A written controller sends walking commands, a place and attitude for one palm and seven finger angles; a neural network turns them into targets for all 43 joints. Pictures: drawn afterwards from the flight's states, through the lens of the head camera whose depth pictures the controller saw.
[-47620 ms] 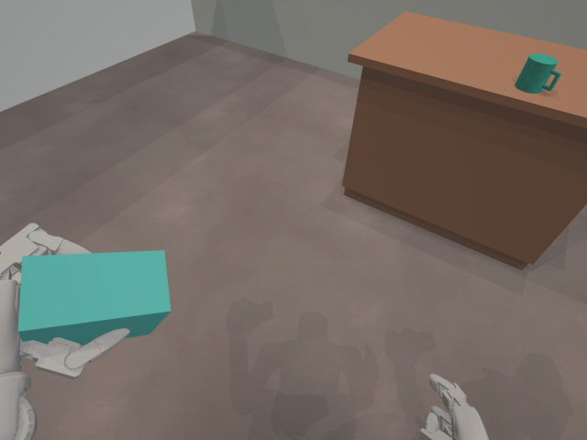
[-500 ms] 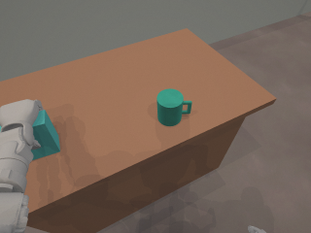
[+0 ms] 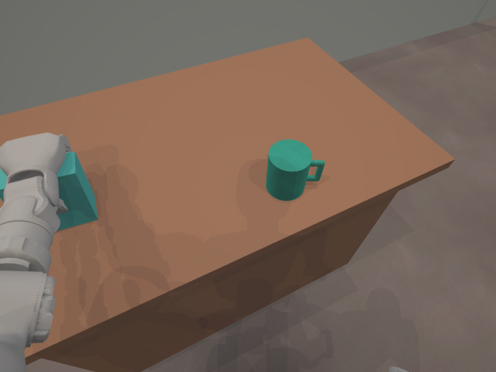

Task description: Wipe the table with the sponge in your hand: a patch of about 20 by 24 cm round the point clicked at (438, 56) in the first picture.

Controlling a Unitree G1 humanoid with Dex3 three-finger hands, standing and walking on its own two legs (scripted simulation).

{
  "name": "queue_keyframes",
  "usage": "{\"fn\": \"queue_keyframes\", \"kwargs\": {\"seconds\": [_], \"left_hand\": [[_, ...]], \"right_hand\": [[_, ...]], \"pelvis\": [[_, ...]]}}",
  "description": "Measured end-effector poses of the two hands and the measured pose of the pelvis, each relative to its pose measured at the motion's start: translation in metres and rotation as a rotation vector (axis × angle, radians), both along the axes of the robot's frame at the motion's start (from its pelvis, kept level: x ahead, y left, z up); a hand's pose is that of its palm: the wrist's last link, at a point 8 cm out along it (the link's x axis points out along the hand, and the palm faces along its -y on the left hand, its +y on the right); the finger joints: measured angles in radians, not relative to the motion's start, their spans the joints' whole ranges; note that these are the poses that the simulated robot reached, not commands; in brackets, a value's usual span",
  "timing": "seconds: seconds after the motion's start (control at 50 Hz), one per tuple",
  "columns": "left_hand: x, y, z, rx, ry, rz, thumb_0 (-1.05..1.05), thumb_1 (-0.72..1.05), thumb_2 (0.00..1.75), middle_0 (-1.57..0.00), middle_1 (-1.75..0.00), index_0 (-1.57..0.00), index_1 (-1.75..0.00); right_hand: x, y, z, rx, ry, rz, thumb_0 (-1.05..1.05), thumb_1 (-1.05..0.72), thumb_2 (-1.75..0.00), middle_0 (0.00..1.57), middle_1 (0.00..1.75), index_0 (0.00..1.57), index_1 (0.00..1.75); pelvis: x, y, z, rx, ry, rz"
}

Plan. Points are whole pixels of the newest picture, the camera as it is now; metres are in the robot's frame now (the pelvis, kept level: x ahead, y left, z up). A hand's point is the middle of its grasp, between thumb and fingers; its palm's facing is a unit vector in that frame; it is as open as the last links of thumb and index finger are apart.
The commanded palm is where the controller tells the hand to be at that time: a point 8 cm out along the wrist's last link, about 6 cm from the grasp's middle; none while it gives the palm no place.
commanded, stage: slide across to the middle lane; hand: left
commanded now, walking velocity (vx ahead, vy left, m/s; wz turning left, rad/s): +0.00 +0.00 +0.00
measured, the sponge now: (57, 202) +0.40 +0.36 +0.02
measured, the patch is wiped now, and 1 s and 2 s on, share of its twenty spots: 0.50 0.50 0.70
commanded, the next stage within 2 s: wipe back along the middle lane in 0.72 s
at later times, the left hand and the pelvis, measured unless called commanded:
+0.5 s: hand (70, 161) +0.45 +0.33 +0.07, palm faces -0.06 +0.01 -1.00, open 10.1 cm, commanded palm +0.43 +0.30 +0.11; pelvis +0.03 +0.04 +0.00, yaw +1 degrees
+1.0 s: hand (94, 160) +0.45 +0.29 +0.07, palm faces -0.07 +0.00 -1.00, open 10.2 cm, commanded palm +0.43 +0.26 +0.11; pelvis +0.03 +0.02 +0.01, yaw +0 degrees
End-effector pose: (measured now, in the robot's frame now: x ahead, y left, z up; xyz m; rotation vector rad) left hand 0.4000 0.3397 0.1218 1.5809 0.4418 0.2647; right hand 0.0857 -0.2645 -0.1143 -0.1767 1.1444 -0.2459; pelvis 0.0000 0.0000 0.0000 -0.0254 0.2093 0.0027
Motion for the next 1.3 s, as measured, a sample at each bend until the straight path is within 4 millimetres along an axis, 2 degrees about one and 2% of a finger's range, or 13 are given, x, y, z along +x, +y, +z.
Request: {"fn": "queue_keyframes", "kwargs": {"seconds": [0.14,0.24,0.32,0.42,0.64,0.72,0.8,0.96,1.12,1.2,1.3], "left_hand": [[0.021,0.009,0.002,0.012,0.014,-0.008,0.01,-0.55,1.07,-0.75,-1.32,-0.77,-1.34],[0.027,0.006,0.002,0.021,0.001,-0.051,0.01,-0.54,1.07,-0.74,-1.33,-0.76,-1.35],[0.029,0.000,0.002,-0.007,-0.035,-0.064,0.00,-0.54,1.07,-0.73,-1.34,-0.75,-1.36],[0.033,-0.010,0.001,-0.009,-0.049,-0.062,0.00,-0.53,1.07,-0.72,-1.35,-0.74,-1.37],[0.037,-0.032,0.001,-0.018,-0.050,-0.054,0.00,-0.52,1.07,-0.71,-1.36,-0.73,-1.38],[0.038,-0.039,0.002,-0.020,-0.050,-0.054,0.00,-0.52,1.07,-0.71,-1.36,-0.73,-1.38],[0.039,-0.047,0.002,-0.019,-0.049,-0.055,0.00,-0.52,1.07,-0.71,-1.36,-0.73,-1.38],[0.041,-0.059,0.001,-0.019,-0.043,-0.045,0.00,-0.52,1.06,-0.71,-1.36,-0.72,-1.38],[0.030,-0.067,-0.001,-0.024,-0.063,-0.043,0.00,-0.51,1.06,-0.69,-1.37,-0.71,-1.39],[0.024,-0.072,-0.001,-0.025,-0.071,-0.036,0.00,-0.50,1.06,-0.69,-1.38,-0.70,-1.40],[0.015,-0.077,-0.001,-0.025,-0.076,-0.029,0.00,-0.50,1.06,-0.68,-1.39,-0.70,-1.40]], "right_hand": [[-0.015,0.007,0.001,-0.020,0.042,-0.019,0.00,-0.91,-0.90,0.21,0.30,0.20,0.30],[-0.026,0.015,-0.001,-0.017,0.091,-0.039,0.00,-0.91,-0.90,0.21,0.30,0.20,0.30],[-0.025,0.025,-0.004,-0.001,0.116,-0.040,0.00,-0.91,-0.90,0.21,0.30,0.20,0.30],[-0.007,0.040,-0.008,0.029,0.098,-0.016,0.00,-0.91,-0.90,0.21,0.30,0.20,0.30],[0.054,0.060,-0.002,0.074,-0.023,0.061,0.00,-0.91,-0.90,0.21,0.30,0.20,0.30],[0.066,0.058,0.001,0.068,-0.043,0.079,0.00,-0.91,-0.90,0.21,0.30,0.20,0.30],[0.067,0.052,0.001,0.057,-0.037,0.083,0.00,-0.91,-0.90,0.21,0.30,0.20,0.30],[0.049,0.033,0.001,0.040,0.002,0.044,0.00,-0.91,-0.90,0.21,0.30,0.20,0.30],[0.033,0.019,0.000,0.042,0.031,0.006,0.00,-0.91,-0.90,0.20,0.30,0.20,0.30],[0.037,0.016,0.001,0.047,0.018,0.004,0.00,-0.91,-0.90,0.20,0.30,0.20,0.30],[0.053,0.015,0.006,0.055,-0.031,0.016,0.01,-0.91,-0.90,0.20,0.30,0.20,0.30]], "pelvis": [[0.003,0.011,-0.001,-0.009,0.027,-0.004],[0.010,0.021,0.000,-0.015,0.022,-0.003],[0.017,0.028,0.002,-0.016,0.008,0.004],[0.023,0.034,0.003,-0.014,0.000,0.013],[0.029,0.036,0.004,-0.011,-0.013,0.018],[0.029,0.033,0.004,-0.010,-0.014,0.023],[0.029,0.029,0.004,-0.009,-0.015,0.025],[0.029,0.019,0.006,-0.004,-0.021,0.009],[0.031,0.012,0.008,0.001,-0.038,-0.005],[0.031,0.008,0.009,0.004,-0.048,-0.011],[0.030,0.006,0.010,0.007,-0.060,-0.013]]}}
